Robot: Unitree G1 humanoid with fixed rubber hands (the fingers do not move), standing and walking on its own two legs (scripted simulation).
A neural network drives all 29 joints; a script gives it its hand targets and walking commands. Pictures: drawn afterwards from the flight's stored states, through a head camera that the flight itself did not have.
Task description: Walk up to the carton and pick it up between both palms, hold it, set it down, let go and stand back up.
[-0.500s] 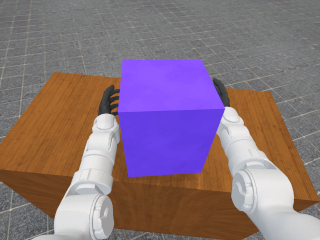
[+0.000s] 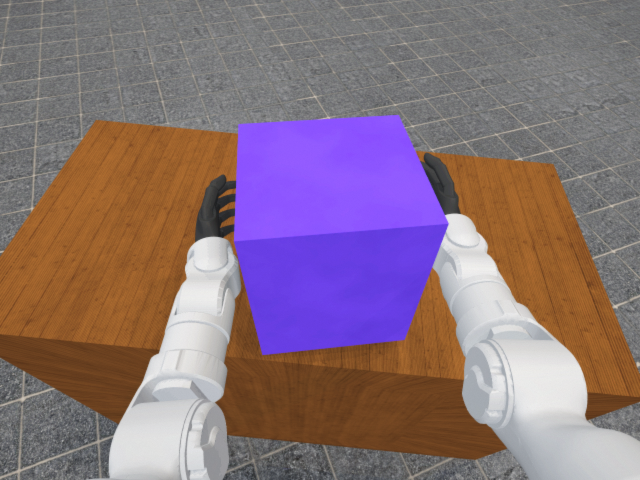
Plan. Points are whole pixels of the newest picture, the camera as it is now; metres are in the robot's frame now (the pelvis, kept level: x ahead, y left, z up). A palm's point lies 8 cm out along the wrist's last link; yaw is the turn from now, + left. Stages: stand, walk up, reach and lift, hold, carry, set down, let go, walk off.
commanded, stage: set down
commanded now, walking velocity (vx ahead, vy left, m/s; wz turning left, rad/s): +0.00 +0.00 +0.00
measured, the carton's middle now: (327, 240) +0.41 +0.00 +0.05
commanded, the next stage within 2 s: none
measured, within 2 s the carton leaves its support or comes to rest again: rests again in 0.58 s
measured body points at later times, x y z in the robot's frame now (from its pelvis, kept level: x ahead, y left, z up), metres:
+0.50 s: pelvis +0.00 +0.00 +0.00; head +0.06 +0.01 +0.45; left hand +0.41 +0.15 +0.06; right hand +0.45 -0.16 +0.08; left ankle +0.00 +0.14 -0.74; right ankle -0.02 -0.12 -0.74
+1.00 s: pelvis +0.00 +0.00 +0.00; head +0.07 +0.00 +0.44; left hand +0.41 +0.15 +0.04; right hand +0.45 -0.18 +0.06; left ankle +0.00 +0.14 -0.74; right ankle -0.02 -0.12 -0.74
